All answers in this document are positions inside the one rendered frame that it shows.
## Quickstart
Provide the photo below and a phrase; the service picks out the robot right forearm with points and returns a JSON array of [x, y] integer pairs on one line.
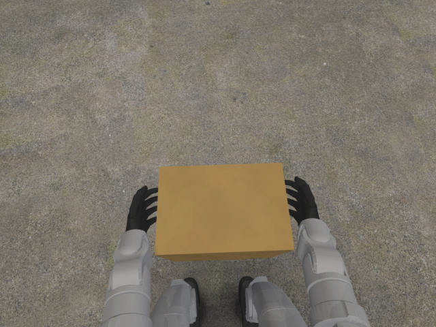
[[333, 303]]

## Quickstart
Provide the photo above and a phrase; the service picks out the robot left thigh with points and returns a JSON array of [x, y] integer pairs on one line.
[[175, 307]]

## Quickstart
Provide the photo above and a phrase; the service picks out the robot left hand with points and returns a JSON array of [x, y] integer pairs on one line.
[[138, 215]]

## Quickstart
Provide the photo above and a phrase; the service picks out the robot right thigh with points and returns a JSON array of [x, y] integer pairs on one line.
[[271, 306]]

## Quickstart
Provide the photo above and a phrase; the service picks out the robot thigh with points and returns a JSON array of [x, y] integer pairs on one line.
[[271, 306], [175, 307]]

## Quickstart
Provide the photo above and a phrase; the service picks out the robot right hand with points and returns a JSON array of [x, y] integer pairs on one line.
[[305, 204]]

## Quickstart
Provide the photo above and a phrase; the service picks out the carton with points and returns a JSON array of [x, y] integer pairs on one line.
[[222, 212]]

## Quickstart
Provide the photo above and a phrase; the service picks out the robot left forearm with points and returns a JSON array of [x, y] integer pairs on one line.
[[128, 295]]

